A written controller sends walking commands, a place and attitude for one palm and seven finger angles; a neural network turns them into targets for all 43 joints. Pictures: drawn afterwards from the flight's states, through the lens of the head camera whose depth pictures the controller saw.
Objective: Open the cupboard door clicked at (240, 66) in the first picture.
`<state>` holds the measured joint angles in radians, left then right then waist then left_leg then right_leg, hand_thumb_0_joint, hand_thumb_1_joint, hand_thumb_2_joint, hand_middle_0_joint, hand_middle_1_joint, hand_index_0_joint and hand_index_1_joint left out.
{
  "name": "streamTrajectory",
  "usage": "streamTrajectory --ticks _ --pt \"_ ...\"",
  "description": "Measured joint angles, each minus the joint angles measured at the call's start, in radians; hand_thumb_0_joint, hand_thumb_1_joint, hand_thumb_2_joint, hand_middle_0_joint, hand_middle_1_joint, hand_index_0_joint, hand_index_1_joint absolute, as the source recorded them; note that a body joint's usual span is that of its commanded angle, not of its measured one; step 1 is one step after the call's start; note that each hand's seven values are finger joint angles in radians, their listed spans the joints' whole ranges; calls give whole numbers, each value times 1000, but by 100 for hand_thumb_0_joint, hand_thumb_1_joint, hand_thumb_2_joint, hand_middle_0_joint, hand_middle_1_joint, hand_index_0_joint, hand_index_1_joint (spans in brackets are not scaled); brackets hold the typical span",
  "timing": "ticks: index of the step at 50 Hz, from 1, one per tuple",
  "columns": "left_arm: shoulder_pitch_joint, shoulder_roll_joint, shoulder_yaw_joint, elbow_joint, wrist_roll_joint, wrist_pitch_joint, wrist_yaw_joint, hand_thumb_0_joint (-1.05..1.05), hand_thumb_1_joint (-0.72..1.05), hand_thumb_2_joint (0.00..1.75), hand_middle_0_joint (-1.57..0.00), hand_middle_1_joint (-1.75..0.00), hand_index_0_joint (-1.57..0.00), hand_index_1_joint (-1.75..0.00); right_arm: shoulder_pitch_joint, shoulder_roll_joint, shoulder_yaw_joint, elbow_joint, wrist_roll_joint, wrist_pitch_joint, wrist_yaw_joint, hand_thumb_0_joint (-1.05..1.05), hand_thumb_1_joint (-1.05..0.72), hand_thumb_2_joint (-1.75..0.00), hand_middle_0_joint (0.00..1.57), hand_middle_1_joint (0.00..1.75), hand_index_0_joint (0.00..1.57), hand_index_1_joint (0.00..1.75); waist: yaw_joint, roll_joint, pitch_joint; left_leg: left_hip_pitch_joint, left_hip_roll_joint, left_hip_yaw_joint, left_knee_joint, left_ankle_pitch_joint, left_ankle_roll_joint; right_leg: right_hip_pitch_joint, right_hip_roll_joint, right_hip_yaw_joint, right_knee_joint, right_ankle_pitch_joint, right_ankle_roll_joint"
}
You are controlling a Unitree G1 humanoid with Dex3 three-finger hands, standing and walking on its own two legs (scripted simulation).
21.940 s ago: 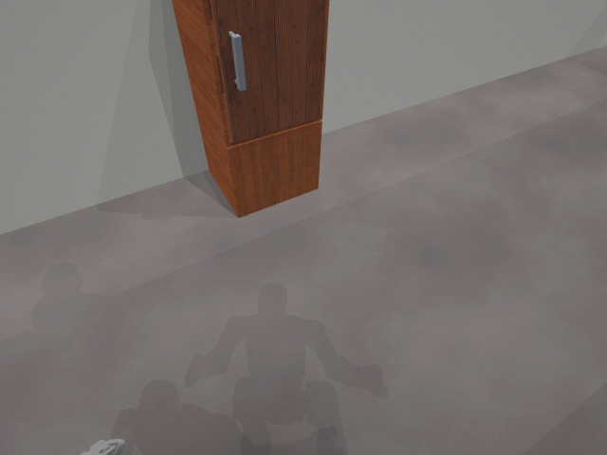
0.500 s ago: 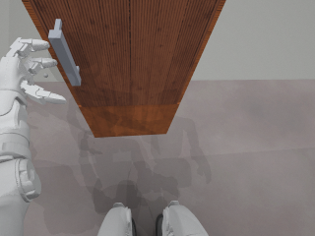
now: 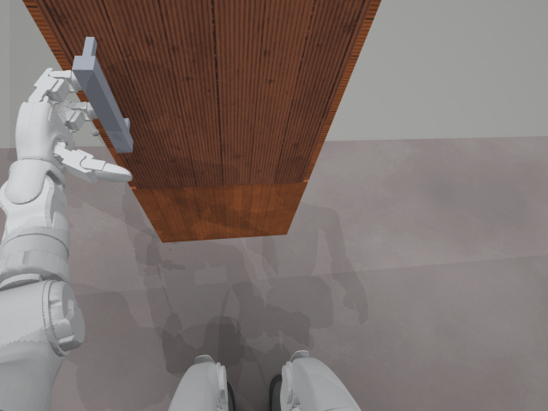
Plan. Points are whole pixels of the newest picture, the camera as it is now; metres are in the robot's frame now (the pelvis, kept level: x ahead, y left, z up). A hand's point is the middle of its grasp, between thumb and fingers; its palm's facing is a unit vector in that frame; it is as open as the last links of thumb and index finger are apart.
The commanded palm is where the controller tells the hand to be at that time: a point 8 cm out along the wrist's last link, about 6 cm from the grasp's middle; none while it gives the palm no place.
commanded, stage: slide the fingers in behind the handle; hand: left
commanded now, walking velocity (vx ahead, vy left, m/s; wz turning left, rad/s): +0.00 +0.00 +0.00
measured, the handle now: (109, 100) +0.55 +0.21 +0.05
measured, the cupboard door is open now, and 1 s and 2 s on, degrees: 0 0 0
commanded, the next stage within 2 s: close the thumb around the handle in 1.10 s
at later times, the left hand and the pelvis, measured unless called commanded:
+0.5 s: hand (117, 133) +0.49 +0.19 +0.05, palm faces +0.03 -1.00 -0.02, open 14.0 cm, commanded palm +0.47 +0.23 +0.05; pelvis +0.01 -0.01 +0.00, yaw +0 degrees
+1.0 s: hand (124, 131) +0.50 +0.18 +0.05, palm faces +0.04 -1.00 -0.02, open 14.1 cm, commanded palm +0.47 +0.22 +0.05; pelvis +0.00 -0.01 +0.00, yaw +1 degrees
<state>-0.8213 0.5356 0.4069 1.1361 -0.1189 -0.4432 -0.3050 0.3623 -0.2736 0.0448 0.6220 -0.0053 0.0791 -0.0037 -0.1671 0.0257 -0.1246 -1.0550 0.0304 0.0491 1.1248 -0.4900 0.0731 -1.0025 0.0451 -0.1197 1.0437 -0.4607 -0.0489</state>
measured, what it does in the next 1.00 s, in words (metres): stands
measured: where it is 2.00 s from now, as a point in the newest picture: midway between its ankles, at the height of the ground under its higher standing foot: outside the picture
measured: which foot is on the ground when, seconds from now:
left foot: down 0.00-1.00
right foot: down 0.00-1.00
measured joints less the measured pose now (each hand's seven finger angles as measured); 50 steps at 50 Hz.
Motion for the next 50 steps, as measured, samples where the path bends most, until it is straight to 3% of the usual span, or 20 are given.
streamTrajectory --ticks 12,21,29,38,50 --pt "17 -45 -7 -23 15 -11 60 -1 -50 30 -30 -120 -30 -120 -3 15 -1 -12 -3 2 12 1 -90 -90 20 30 20 30 2 1 -7 15 1 9 -8 -6 -5 6 2 10 3 -8 -4" --pt "28 -59 -21 -2 10 2 60 -1 -50 30 -30 -120 -30 -120 -1 19 0 -11 3 7 14 1 -90 -90 20 30 20 30 7 -1 -8 34 1 6 -17 -6 -10 24 3 8 -3 -11 -9" --pt "9 -84 -42 -6 0 -35 84 -1 -50 30 -30 -120 -29 -120 -9 14 -10 7 -2 -3 17 1 -90 -90 20 30 20 30 10 -2 -8 22 -1 0 -7 -7 -13 15 1 2 8 -16 -12" --pt "4 -93 -62 -2 2 -22 121 -1 -50 30 -28 -120 -27 -120 -3 14 -15 8 -5 -1 26 1 -90 -90 20 30 20 30 15 1 -11 22 -4 0 -9 -4 -13 13 -2 3 10 -15 -12" --pt "-22 -85 -66 27 12 -33 113 -1 -50 30 -29 -120 -27 -120 -3 15 -9 13 -6 -5 24 1 -90 -90 20 30 20 30 9 0 -10 8 -6 -6 1 -6 -11 3 -4 -2 16 -18 -11"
